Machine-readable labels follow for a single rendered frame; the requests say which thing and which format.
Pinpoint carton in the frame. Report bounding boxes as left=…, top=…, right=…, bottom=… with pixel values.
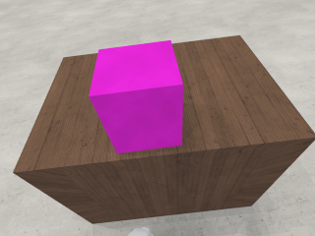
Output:
left=89, top=40, right=183, bottom=153

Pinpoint pedestal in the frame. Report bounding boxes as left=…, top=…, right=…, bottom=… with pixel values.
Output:
left=13, top=35, right=315, bottom=224

